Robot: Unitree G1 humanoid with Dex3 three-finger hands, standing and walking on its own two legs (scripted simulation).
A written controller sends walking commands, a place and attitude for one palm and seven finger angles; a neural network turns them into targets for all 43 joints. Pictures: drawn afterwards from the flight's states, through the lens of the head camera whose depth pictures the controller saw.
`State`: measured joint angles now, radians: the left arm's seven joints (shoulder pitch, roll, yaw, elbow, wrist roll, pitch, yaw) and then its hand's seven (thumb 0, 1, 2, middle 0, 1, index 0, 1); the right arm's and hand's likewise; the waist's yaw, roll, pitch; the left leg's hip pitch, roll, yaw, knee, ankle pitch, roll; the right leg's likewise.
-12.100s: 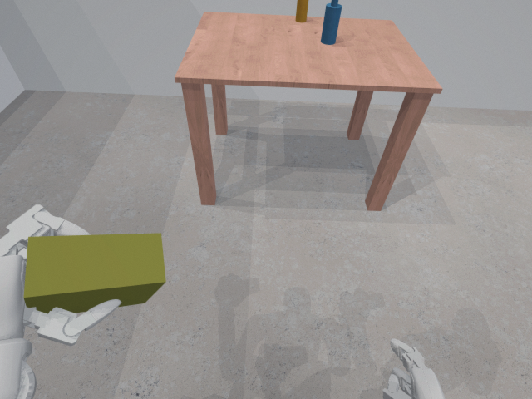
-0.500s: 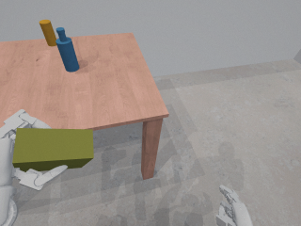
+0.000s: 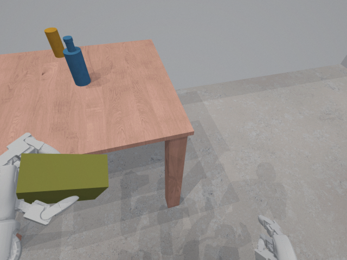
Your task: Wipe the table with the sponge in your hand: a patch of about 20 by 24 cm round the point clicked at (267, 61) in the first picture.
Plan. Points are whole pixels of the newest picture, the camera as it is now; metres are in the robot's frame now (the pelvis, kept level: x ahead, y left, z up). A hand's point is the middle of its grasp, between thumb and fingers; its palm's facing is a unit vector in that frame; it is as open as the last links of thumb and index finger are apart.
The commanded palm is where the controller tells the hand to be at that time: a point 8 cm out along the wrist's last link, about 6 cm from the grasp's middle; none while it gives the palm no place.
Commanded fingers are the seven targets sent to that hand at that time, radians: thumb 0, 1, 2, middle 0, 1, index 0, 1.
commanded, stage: shuffle to correct the standing spot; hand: left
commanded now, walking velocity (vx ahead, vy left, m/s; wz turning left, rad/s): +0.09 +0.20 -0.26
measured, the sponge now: (77, 179) +0.23 +0.20 +0.13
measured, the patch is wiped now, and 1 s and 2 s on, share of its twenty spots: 0.00 0.00 0.00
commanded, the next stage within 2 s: none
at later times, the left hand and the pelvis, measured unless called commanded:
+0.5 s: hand (46, 160) +0.25 +0.25 +0.15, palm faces +0.32 -0.85 -0.43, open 10.2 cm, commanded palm +0.19 +0.30 +0.17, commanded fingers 0.00 0.10 1.30 -1.20 -1.60 -1.20 -1.60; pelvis +0.02 +0.03 -0.02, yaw -3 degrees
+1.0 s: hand (46, 158) +0.25 +0.25 +0.16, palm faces +0.28 -0.83 -0.47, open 10.2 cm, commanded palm +0.19 +0.31 +0.17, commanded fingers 0.00 0.10 1.30 -1.20 -1.60 -1.20 -1.60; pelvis +0.01 +0.04 -0.02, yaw -4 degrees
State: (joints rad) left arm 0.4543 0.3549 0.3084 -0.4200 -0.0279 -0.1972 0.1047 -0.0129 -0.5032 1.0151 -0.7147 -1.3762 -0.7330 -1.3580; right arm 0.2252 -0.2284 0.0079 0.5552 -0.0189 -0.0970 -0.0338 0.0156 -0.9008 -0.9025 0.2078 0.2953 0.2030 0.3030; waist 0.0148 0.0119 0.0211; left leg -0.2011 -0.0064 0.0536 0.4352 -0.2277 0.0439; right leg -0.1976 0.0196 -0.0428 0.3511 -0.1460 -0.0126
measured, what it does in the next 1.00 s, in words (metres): lifts its right foot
